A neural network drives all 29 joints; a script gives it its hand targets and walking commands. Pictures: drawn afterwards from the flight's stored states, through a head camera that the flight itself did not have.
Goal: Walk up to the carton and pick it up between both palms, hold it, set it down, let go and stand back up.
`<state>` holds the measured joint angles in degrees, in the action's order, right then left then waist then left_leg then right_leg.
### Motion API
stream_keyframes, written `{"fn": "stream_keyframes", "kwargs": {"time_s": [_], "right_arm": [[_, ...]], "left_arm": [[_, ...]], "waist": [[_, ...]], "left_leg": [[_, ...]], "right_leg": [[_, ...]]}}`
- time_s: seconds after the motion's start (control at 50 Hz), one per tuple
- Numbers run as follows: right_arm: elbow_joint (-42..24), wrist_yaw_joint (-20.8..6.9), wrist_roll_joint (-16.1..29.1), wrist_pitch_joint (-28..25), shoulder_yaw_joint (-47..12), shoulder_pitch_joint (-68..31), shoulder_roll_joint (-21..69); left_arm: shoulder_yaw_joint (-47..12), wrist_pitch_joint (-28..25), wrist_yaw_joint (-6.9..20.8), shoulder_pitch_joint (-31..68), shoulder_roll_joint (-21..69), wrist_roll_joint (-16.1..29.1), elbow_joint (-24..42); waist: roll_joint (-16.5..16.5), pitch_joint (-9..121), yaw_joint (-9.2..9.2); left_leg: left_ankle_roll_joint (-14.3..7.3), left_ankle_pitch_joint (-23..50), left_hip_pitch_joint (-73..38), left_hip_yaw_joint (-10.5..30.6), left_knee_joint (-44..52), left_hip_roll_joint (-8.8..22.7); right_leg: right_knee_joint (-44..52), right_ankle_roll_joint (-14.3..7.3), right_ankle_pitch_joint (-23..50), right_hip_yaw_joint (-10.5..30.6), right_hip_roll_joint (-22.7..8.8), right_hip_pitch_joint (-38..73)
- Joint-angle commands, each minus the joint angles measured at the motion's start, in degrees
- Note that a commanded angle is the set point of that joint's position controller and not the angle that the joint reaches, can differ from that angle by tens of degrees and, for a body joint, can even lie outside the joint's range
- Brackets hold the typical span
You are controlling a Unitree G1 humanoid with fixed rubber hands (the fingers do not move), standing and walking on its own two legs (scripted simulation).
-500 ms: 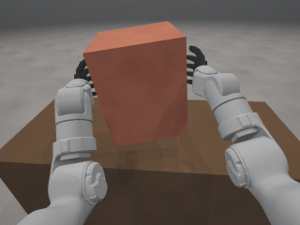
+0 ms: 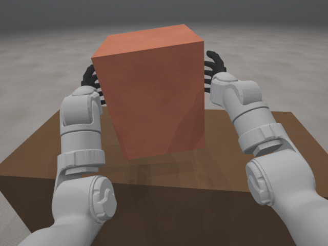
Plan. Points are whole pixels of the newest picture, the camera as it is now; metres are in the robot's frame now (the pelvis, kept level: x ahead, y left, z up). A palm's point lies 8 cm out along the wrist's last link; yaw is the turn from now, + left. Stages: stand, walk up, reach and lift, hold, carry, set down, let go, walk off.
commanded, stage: hold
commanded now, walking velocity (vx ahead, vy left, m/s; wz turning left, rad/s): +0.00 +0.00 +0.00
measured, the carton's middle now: (155, 90) +0.42 +0.01 +0.27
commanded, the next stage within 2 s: set down in 1.28 s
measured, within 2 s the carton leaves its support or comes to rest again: neither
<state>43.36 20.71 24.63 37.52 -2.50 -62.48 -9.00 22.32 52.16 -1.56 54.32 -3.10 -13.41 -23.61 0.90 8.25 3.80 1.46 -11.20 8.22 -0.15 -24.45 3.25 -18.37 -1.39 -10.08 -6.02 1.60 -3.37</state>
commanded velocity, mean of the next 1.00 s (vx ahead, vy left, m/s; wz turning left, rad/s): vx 0.00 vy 0.00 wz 0.00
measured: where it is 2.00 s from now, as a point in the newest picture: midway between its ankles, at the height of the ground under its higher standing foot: outside the picture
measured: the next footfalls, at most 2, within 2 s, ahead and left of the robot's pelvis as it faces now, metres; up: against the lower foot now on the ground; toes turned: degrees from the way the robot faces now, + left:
none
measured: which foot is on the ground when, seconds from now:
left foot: down 0.00-1.00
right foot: down 0.00-1.00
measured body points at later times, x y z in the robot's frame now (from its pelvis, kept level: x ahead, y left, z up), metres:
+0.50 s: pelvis +0.00 +0.00 +0.00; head -0.09 +0.01 +0.44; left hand +0.38 +0.16 +0.29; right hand +0.39 -0.13 +0.30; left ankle +0.03 +0.13 -0.74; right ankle +0.01 -0.10 -0.74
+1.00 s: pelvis +0.00 +0.00 +0.00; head -0.09 +0.01 +0.44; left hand +0.38 +0.16 +0.29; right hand +0.38 -0.14 +0.30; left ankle +0.03 +0.13 -0.74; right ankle +0.01 -0.10 -0.74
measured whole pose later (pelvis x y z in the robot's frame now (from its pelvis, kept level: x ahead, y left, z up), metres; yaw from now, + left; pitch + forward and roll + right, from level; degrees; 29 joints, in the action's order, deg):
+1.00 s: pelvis +0.00 +0.00 +0.00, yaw +0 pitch -5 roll -2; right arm 43.5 20.4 24.5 37.6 -2.4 -62.3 -9.1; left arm 22.6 51.4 -1.9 54.5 -2.6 -13.8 -24.0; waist 0.9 8.3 3.9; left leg 1.3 -11.3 8.1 -0.3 -24.5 3.2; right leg -18.1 -1.2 -9.9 -5.6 1.6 -3.2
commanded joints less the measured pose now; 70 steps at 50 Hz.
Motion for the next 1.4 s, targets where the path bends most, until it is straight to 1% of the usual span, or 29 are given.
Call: {"fn": "stream_keyframes", "kwargs": {"time_s": [0.0, 0.08, 0.1, 0.2, 0.28, 0.3, 0.4, 0.5, 0.56, 0.6, 0.66, 0.68, 0.72, 0.74, 0.82, 0.84, 0.92, 1.0, 1.04, 1.08, 1.1, 1.18, 1.2, 1.26, 1.28, 1.3, 1.32, 1.36, 1.38], "right_arm": [[-19.9, -9.0, 9.1, -1.9, -9.7, -50.6, 40.6], [-20.0, -8.9, 9.3, -2.0, -9.7, -50.7, 40.3], [-20.3, -8.8, 9.4, -2.1, -10.0, -51.1, 40.5], [-20.6, -8.8, 9.6, -2.1, -10.2, -50.6, 40.5], [-21.1, -8.9, 10.1, -2.1, -10.6, -50.5, 39.9], [-21.9, -8.9, 10.3, -2.3, -11.1, -51.2, 40.4], [-23.3, -8.9, 10.4, -2.3, -11.4, -50.4, 40.6], [-21.4, -8.7, 9.8, -1.9, -10.2, -49.0, 39.1], [-23.4, -8.9, 9.9, -2.3, -10.6, -50.4, 39.3], [-22.5, -8.9, 10.0, -2.1, -10.7, -50.1, 39.8], [-22.6, -8.8, 9.9, -1.9, -10.9, -49.0, 39.7], [-22.3, -8.8, 9.9, -1.9, -10.7, -48.7, 39.0], [-21.7, -8.8, 9.4, -2.0, -10.3, -49.0, 39.3], [-22.8, -8.8, 9.5, -2.1, -10.3, -49.5, 39.7], [-21.1, -9.2, 9.3, -2.2, -10.0, -50.6, 39.8], [-22.2, -9.3, 9.2, -2.4, -10.3, -51.0, 40.0], [-21.2, -9.1, 9.6, -2.4, -10.5, -51.3, 40.5], [-21.0, -9.0, 9.4, -2.3, -10.3, -50.7, 39.9], [-19.9, -9.0, 9.2, -2.1, -10.0, -51.2, 40.0], [-20.2, -9.2, 9.5, -2.4, -10.0, -51.6, 40.5], [-20.2, -9.2, 9.4, -2.4, -9.7, -51.5, 40.3], [-19.8, -9.3, 9.4, -2.2, -9.6, -51.8, 40.3], [-19.3, -9.2, 9.1, -2.2, -9.1, -51.5, 39.8], [-19.4, -9.1, 9.3, -2.0, -9.8, -50.9, 40.4], [-18.2, -9.3, 6.1, -2.7, -7.6, -53.8, 41.4], [-17.0, -9.7, 4.7, -3.3, -6.2, -53.4, 40.9], [-16.5, -10.0, 3.7, -4.3, -5.7, -54.0, 41.1], [-14.6, -10.5, 2.0, -6.6, -4.4, -53.7, 40.2], [-13.6, -10.7, 0.8, -7.6, -4.2, -53.1, 40.6]], "left_arm": [[-23.5, -5.9, 7.4, 51.9, 32.6, 11.8, 8.9], [-23.1, -6.1, 7.1, 51.4, 32.6, 12.1, 7.9], [-23.0, -6.4, 7.2, 51.1, 32.4, 12.4, 7.9], [-23.3, -6.2, 7.1, 51.1, 33.0, 12.1, 8.8], [-23.8, -6.1, 6.9, 50.5, 33.3, 12.1, 8.9], [-23.4, -6.1, 6.8, 50.6, 32.7, 11.8, 9.6], [-24.7, -5.9, 6.5, 50.7, 33.2, 12.5, 12.0], [-24.2, -5.1, 7.0, 49.4, 33.1, 11.4, 10.4], [-24.7, -5.4, 6.9, 50.1, 33.5, 12.0, 11.5], [-24.8, -5.4, 6.9, 50.0, 33.6, 11.8, 11.1], [-24.3, -5.2, 7.1, 49.0, 33.5, 11.4, 11.5], [-24.6, -5.1, 7.2, 48.5, 33.3, 11.2, 11.2], [-23.6, -5.2, 7.5, 48.9, 33.1, 11.0, 10.1], [-23.9, -5.2, 7.5, 49.2, 33.2, 11.0, 10.4], [-24.0, -5.5, 7.3, 50.2, 34.0, 11.4, 8.8], [-24.0, -5.7, 7.2, 50.7, 34.1, 11.2, 10.1], [-23.5, -6.1, 6.9, 50.6, 33.1, 11.6, 8.0], [-23.7, -6.0, 6.9, 50.2, 33.7, 11.7, 8.2], [-22.5, -6.2, 7.0, 50.5, 32.7, 11.1, 6.6], [-23.5, -6.3, 6.9, 51.2, 33.7, 11.5, 7.3], [-23.5, -6.2, 6.8, 51.2, 34.0, 11.7, 7.4], [-23.5, -6.6, 6.7, 51.7, 33.6, 12.2, 6.4], [-24.0, -6.5, 6.7, 51.5, 34.2, 12.3, 6.6], [-23.5, -6.6, 6.7, 51.3, 33.7, 12.3, 7.2], [-23.1, -7.4, 7.1, 53.4, 34.7, 13.3, 7.0], [-22.2, -7.9, 7.5, 54.9, 34.4, 13.1, 6.3], [-21.4, -8.8, 7.7, 54.7, 32.9, 12.8, 5.6], [-20.8, -10.4, 7.8, 55.0, 33.3, 11.7, 4.4], [-19.5, -11.3, 7.8, 53.7, 32.4, 10.9, 3.2]], "waist": [[2.6, 21.5, 0.42], [2.0, 22.8, 0.62], [1.7, 22.9, 0.22], [2.3, 24.0, 0.74], [2.4, 23.4, 0.46], [1.8, 23.8, -0.16], [2.6, 25.4, 0.68], [3.3, 22.1, 1.08], [2.7, 24.0, 0.87], [3.5, 23.0, 0.97], [2.7, 23.3, 0.82], [3.2, 23.2, 1.56], [2.1, 21.5, 1.13], [3.1, 22.1, 0.92], [2.9, 21.7, 0.77], [2.8, 22.5, 0.63], [1.9, 22.7, 0.20], [2.5, 22.5, 0.69], [1.2, 21.7, 0.15], [2.6, 22.3, 0.13], [3.0, 22.3, 0.80], [1.9, 22.9, 0.69], [2.9, 22.4, 0.87], [2.4, 23.0, 0.80], [2.2, 19.9, 0.86], [2.3, 19.9, 0.95], [1.1, 20.2, 0.68], [1.6, 21.4, 0.46], [0.8, 22.1, 0.17]], "left_leg": [[1.6, 11.0, -5.3, 1.2, 2.9, -5.5], [1.4, 12.7, -5.6, 1.2, 2.7, -5.8], [1.4, 12.7, -5.6, 1.3, 2.5, -5.6], [1.8, 13.6, -6.5, 1.4, 2.4, -5.6], [2.0, 14.9, -6.5, 1.8, 2.4, -5.8], [1.6, 15.4, -6.8, 1.5, 1.9, -5.7], [1.8, 17.0, -8.2, 1.5, 1.6, -5.7], [2.4, 14.8, -7.1, 1.4, 2.4, -5.5], [2.3, 15.5, -7.5, 1.6, 1.8, -5.6], [2.3, 15.8, -7.4, 1.5, 2.1, -5.6], [2.2, 17.4, -8.1, 1.6, 2.0, -5.6], [2.5, 17.3, -8.0, 1.7, 2.0, -5.6], [2.2, 15.3, -7.2, 1.7, 2.1, -5.6], [2.3, 15.1, -7.3, 1.4, 2.3, -5.6], [2.2, 13.3, -6.6, 1.3, 2.8, -5.5], [2.1, 13.7, -7.0, 1.6, 2.6, -5.5], [1.7, 14.0, -6.5, 1.4, 2.5, -5.5], [2.0, 14.3, -7.1, 1.3, 2.3, -5.5], [1.4, 11.9, -6.1, 1.5, 2.7, -5.4], [1.7, 12.6, -6.1, 1.5, 3.0, -5.6], [2.0, 12.8, -6.2, 1.5, 2.7, -5.5], [1.7, 12.6, -5.8, 1.6, 2.6, -5.4], [1.7, 12.2, -5.8, 1.7, 2.7, -5.4], [1.7, 13.3, -6.4, 1.6, 2.3, -5.6], [1.1, 11.0, -6.6, 1.7, 3.5, -5.8], [1.1, 9.2, -6.3, 1.4, 4.1, -5.8], [0.5, 8.5, -6.2, 1.5, 4.6, -5.6], [0.6, 9.6, -7.2, 1.2, 5.0, -5.8], [0.4, 10.0, -7.5, 1.1, 5.0, -5.8]], "right_leg": [[2.3, 5.2, 10.0, 5.2, 3.4, 3.7], [2.1, 5.4, 12.4, 5.3, 3.3, 4.3], [2.0, 5.5, 12.1, 5.4, 3.4, 4.8], [1.9, 5.2, 12.6, 4.9, 3.7, 4.6], [2.0, 5.3, 14.1, 4.9, 3.7, 4.8], [1.8, 5.4, 14.4, 5.0, 3.7, 5.0], [1.7, 5.5, 16.5, 4.8, 3.7, 5.2], [2.3, 5.1, 13.3, 4.7, 3.7, 4.8], [1.8, 5.1, 13.7, 4.8, 3.8, 4.6], [2.0, 5.2, 14.8, 5.1, 3.8, 4.8], [1.7, 5.2, 16.3, 4.7, 3.9, 5.7], [2.0, 5.2, 16.1, 5.1, 3.8, 5.9], [2.2, 5.2, 14.0, 4.8, 3.7, 5.1], [2.0, 5.3, 13.9, 4.8, 3.7, 5.1], [2.3, 5.0, 11.7, 4.6, 3.8, 4.3], [2.0, 5.1, 12.1, 4.6, 3.9, 4.5], [2.1, 5.2, 13.1, 4.9, 3.7, 4.4], [2.3, 5.4, 13.1, 5.0, 3.7, 4.3], [2.5, 5.3, 10.8, 5.0, 3.5, 3.7], [2.2, 5.1, 11.6, 5.0, 3.4, 3.8], [2.3, 5.1, 11.9, 4.9, 3.5, 3.7], [2.4, 5.1, 11.1, 5.2, 3.6, 3.4], [2.6, 5.2, 11.0, 5.3, 3.3, 3.2], [2.3, 5.2, 12.5, 5.2, 3.3, 3.5], [3.5, 4.2, 10.2, 5.8, 2.5, 2.5], [3.7, 4.0, 9.1, 5.9, 2.3, 2.5], [3.8, 4.0, 8.6, 5.6, 2.4, 3.0], [4.0, 3.9, 10.0, 5.3, 2.5, 4.6], [4.0, 4.2, 10.2, 5.3, 2.3, 4.8]]}}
